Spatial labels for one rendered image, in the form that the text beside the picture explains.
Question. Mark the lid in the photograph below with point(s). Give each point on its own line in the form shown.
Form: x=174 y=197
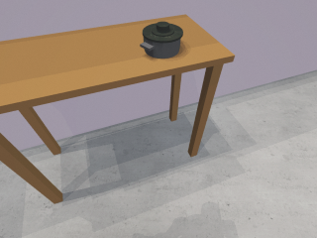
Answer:
x=173 y=34

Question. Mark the knob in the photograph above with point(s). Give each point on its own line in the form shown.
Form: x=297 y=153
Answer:
x=162 y=26

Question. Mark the table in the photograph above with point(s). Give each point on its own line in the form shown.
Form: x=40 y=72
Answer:
x=48 y=68

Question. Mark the pot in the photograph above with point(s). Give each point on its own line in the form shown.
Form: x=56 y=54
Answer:
x=161 y=50

